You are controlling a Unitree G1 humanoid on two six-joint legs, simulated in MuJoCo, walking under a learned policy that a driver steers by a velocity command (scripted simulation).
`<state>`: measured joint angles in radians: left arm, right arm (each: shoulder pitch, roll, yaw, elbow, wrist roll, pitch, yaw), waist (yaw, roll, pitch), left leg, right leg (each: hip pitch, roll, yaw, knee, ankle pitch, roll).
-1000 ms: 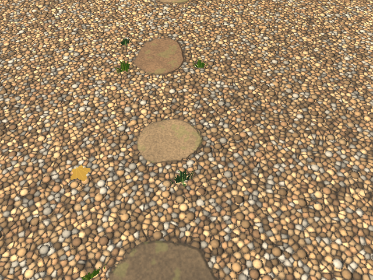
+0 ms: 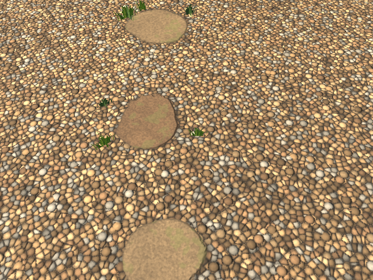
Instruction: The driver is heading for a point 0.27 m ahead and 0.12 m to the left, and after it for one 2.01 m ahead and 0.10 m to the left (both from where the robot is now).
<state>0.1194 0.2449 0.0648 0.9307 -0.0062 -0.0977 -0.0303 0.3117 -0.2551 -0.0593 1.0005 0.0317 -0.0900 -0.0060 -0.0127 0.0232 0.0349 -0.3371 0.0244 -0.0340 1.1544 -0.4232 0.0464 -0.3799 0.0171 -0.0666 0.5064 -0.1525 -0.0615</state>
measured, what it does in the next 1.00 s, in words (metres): walks ahead: left foot, then right foot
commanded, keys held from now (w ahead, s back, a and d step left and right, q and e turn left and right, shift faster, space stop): w+q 0.22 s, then w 0.78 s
